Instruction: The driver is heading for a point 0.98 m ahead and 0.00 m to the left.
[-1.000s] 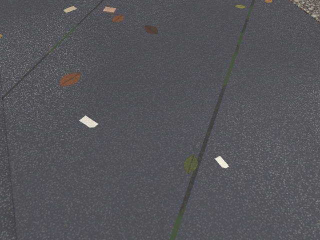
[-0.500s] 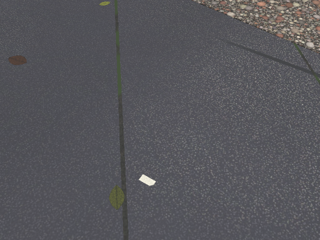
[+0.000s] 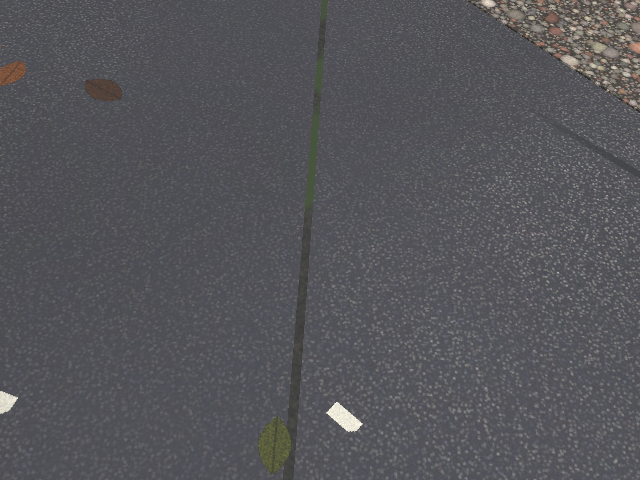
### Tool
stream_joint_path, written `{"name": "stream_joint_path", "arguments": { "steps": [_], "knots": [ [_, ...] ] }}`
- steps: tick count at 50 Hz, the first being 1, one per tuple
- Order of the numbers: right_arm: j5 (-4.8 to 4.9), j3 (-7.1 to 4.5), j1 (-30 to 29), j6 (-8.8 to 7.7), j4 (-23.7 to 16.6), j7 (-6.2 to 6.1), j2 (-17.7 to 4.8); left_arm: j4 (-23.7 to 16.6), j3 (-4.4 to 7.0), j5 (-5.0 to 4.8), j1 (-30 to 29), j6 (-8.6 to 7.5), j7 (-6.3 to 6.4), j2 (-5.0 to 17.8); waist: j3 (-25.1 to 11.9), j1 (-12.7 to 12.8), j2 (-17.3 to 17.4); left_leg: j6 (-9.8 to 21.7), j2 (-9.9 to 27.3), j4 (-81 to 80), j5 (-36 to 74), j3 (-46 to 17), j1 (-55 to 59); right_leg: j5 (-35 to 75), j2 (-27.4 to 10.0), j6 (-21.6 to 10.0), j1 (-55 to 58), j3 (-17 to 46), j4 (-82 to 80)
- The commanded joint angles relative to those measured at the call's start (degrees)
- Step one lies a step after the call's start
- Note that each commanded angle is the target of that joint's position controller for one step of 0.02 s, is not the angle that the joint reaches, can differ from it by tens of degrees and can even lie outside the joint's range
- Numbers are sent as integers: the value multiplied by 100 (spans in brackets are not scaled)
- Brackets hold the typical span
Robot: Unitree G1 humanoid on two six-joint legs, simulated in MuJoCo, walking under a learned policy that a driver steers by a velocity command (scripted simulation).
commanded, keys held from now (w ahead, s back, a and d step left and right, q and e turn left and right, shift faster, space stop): q+shift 0.22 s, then shift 0.06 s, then e+shift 0.24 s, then w+e+shift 0.42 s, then e+shift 0.02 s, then shift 0.04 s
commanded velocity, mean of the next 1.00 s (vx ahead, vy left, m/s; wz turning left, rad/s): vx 0.29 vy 0.00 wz -0.10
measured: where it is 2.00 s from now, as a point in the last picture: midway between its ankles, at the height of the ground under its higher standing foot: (374, 408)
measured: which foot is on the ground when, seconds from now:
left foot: down 0.00-0.38, up 0.40-0.74, down 0.76-1.00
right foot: up 0.00-0.38, down 0.40-0.74, up 0.76-1.00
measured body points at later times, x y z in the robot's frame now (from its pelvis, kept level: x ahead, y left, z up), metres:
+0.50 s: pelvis +0.10 -0.05 +0.00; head +0.13 -0.07 +0.45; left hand +0.16 +0.24 -0.10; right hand +0.28 -0.29 -0.13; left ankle +0.04 +0.06 -0.72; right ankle +0.16 -0.13 -0.74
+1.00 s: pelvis +0.24 -0.05 -0.01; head +0.25 -0.04 +0.44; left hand +0.47 +0.19 -0.09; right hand +0.23 -0.35 -0.11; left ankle +0.11 +0.08 -0.74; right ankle +0.31 -0.20 -0.65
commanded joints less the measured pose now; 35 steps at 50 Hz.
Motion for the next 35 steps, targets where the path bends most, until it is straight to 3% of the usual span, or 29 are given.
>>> {"name": "stream_joint_path", "arguments": {
  "steps": [1,6,11,16,18,19,20,21,22,23,25,26,27,28,29,30,33,35],
  "knots": [
    [17,-339,282,30,-288,-103,-1030,-310,100,-23,121,73,34,479,-1054,30,582,450,1333,-355,3017,-1646,1319,282,-40,140,-518,63,-83],
    [-10,-412,414,168,-274,-188,-1138,-429,93,-67,-403,85,70,572,-890,-145,730,264,1161,-332,2146,-2282,1450,428,40,154,-787,305,-704],
    [-69,-458,374,204,-284,-179,-1217,-484,70,-125,-732,-13,100,662,-772,-205,841,301,1067,-114,2209,-2810,1445,410,224,11,-514,492,-1372],
    [-149,-335,52,224,-327,-164,-1011,-314,50,-201,-361,-129,108,709,-867,-111,995,250,1075,191,3297,-2635,1083,354,211,-181,804,246,-2298],
    [-94,-205,-147,229,-300,-200,-812,-164,31,-182,0,-171,110,596,-798,120,884,23,956,235,2521,-2518,571,1114,86,-332,1954,135,-3479],
    [-85,-91,-27,200,-203,-234,-594,-130,-17,-128,-32,-189,130,474,-758,134,571,-190,780,295,1461,-2318,263,1698,-118,-455,2588,420,-4299],
    [-151,42,516,183,-57,-235,-196,-189,-80,-51,-263,-195,157,565,-923,-149,-601,-468,347,967,-997,-1627,12,2038,-1190,-656,3081,1744,-4767],
    [-147,-76,929,256,55,-274,-593,-190,-102,-63,-301,-123,135,828,-920,-360,-830,-594,-177,985,-2435,-796,52,2900,-1852,-1310,2666,2884,-4674],
    [-177,-127,516,302,77,-304,-882,-2,-61,-72,-15,-87,64,801,-710,-150,-792,-553,93,968,-2315,-521,66,2814,-1758,-1662,2384,3186,-4735],
    [-177,-150,69,288,25,-298,-969,68,21,-122,38,-70,-1,931,-426,-39,-810,-546,120,1084,-2049,-348,-171,2467,-1384,-1532,2426,3002,-4657],
    [-151,-153,-313,247,-40,-224,-986,148,232,-175,269,-8,-33,1291,-449,61,-836,-686,21,1870,-1969,-94,-600,1916,-946,-1197,2615,2757,-4586],
    [-150,-125,-333,246,-40,-187,-922,149,293,-214,281,8,-34,1324,-478,14,-734,-762,43,2219,-1938,-72,-707,1987,-823,-1132,2596,2696,-4567],
    [-208,-85,-346,219,-47,-137,-868,200,337,-251,416,31,-48,1286,-755,8,-568,-795,82,2374,-1904,-3,-638,580,-641,-1128,2583,2678,-4758],
    [-249,-62,-485,183,-94,-90,-831,216,370,-240,443,56,-78,1239,-765,32,-657,-799,133,2440,-1895,49,-654,-948,-522,-1164,2450,2783,-5036],
    [-265,-42,-641,139,-149,-55,-808,229,397,-212,435,76,-110,1208,-639,47,-877,-807,158,2430,-1966,121,-690,-1685,-467,-1224,2266,2940,-5300],
    [-250,-17,-806,82,-184,-45,-780,245,419,-181,454,79,-141,1158,-499,82,-969,-818,179,2302,-2008,157,-672,-1832,-431,-1284,2100,3050,-5428],
    [-176,64,-1095,-125,-240,-84,-647,284,504,-167,504,28,-184,1113,-442,138,-699,-803,166,1445,-1886,124,-313,-1285,-275,-1285,1879,3112,-5234],
    [-50,90,-737,-203,-156,-146,-589,114,551,-144,-2,37,-219,1096,-475,-146,-632,-682,66,331,-1663,224,778,-920,11,-1031,1161,2889,-5075]
  ]
}}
